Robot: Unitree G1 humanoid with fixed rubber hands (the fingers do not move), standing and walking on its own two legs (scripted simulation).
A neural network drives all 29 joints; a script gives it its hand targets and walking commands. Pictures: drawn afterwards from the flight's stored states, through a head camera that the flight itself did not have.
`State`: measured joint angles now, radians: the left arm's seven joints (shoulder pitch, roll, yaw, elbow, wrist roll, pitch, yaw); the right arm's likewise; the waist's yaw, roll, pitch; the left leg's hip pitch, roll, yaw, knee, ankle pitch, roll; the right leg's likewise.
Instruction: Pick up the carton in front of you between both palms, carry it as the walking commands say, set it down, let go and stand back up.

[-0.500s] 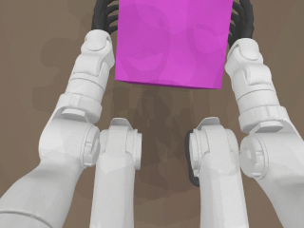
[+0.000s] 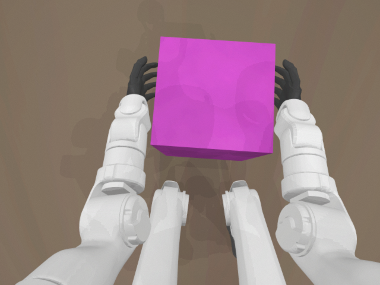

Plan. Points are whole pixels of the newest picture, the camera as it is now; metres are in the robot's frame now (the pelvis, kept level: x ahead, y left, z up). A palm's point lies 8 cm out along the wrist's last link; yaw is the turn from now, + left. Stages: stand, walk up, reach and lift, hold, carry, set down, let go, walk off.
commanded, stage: reach and lift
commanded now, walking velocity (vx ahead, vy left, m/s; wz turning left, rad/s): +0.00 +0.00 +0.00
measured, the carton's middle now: (209, 111) +0.47 -0.01 -0.13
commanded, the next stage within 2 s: none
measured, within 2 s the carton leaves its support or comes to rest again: neither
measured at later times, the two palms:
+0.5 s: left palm (102, 79) +0.43 +0.14 +0.10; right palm (337, 80) +0.43 -0.16 +0.10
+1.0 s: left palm out of the picture +0.40 +0.15 +0.25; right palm out of the picture +0.40 -0.15 +0.26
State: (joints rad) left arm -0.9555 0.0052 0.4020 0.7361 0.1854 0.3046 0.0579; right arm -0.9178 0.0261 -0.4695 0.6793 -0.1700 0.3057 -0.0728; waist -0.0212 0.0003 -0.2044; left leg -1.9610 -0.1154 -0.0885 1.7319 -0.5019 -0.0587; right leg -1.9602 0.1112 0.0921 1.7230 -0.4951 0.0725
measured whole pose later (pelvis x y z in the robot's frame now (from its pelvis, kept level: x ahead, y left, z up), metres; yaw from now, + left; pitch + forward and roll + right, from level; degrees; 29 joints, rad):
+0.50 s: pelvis +0.05 +0.00 +0.14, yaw +0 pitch +29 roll +0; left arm -0.57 -0.08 0.33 0.66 0.16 0.28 0.06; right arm -0.56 0.10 -0.38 0.63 -0.16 0.29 -0.07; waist -0.01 0.00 -0.25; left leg -1.30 -0.10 -0.12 1.26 -0.48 -0.04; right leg -1.30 0.10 0.12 1.26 -0.47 0.04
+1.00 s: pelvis +0.10 +0.00 +0.26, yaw +0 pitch +7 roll +0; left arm -0.25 -0.14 0.26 0.46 0.19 0.42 0.04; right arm -0.25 0.14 -0.28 0.45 -0.19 0.43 -0.04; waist 0.00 0.00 -0.14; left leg -0.44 -0.06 -0.14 0.60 -0.29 -0.01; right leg -0.44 0.06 0.14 0.60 -0.29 0.02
